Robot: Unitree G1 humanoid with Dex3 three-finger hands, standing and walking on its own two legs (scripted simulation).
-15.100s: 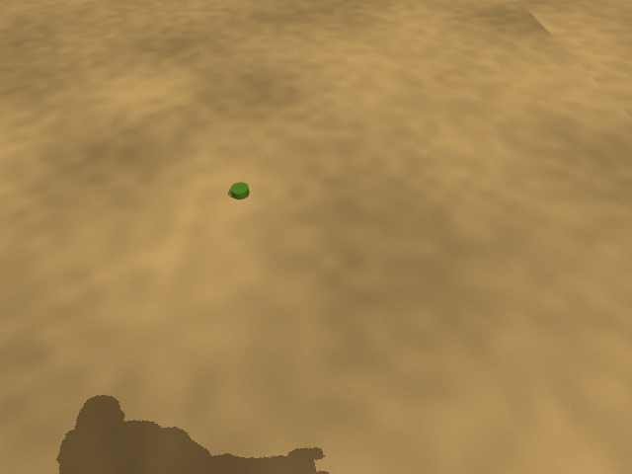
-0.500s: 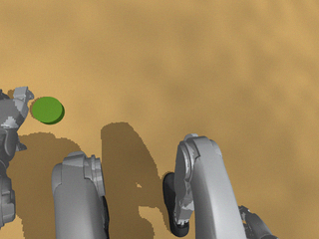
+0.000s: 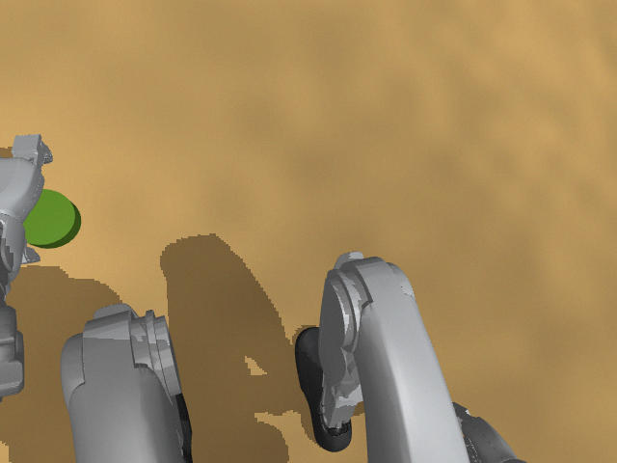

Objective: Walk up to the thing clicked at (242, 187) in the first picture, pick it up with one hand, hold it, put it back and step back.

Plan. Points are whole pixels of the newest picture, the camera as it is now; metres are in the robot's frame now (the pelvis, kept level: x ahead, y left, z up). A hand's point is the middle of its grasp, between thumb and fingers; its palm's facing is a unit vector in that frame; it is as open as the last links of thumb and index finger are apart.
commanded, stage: approach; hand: left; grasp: from above
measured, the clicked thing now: (46, 219) +0.47 +0.28 -0.29
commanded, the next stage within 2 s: close in in 0.42 s
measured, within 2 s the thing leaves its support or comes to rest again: neither
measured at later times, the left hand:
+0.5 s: hand (3, 241) +0.42 +0.30 -0.19, palm faces -0.56 -0.14 -0.82, open 13.9 cm
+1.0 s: hand (42, 214) +0.46 +0.26 -0.22, palm faces -0.45 -0.08 -0.89, open 13.9 cm
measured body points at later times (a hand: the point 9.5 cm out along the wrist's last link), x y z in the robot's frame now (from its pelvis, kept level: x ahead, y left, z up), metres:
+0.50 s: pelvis -0.01 +0.00 +0.01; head +0.25 +0.05 +0.37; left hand +0.45 +0.30 -0.15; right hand +0.02 -0.27 -0.10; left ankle +0.07 +0.13 -0.27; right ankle +0.10 -0.13 -0.28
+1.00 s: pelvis +0.00 +0.00 +0.00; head +0.26 +0.09 +0.35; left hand +0.48 +0.26 -0.17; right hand +0.06 -0.27 -0.09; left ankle +0.07 +0.13 -0.28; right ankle +0.10 -0.13 -0.27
